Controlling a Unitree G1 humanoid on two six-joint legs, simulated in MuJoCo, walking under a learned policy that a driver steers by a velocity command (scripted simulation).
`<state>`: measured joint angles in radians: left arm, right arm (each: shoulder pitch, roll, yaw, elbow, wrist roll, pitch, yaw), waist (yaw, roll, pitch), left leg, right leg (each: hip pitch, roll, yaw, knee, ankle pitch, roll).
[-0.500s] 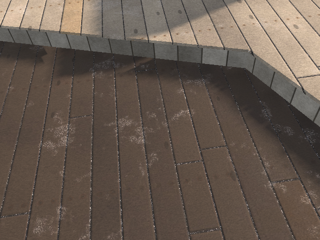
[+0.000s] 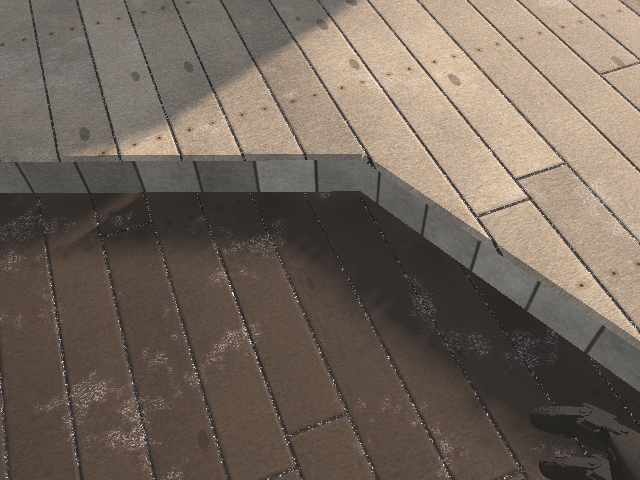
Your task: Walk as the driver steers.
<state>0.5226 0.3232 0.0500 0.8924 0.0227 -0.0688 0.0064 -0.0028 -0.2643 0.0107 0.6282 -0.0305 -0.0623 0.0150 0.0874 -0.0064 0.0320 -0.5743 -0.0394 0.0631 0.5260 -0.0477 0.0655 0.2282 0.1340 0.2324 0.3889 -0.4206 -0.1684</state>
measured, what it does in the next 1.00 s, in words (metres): walks ahead, turning left: right foot, then left foot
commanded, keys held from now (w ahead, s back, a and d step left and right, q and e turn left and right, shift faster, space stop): w+q+shift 0.12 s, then q+shift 0.86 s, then shift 0.02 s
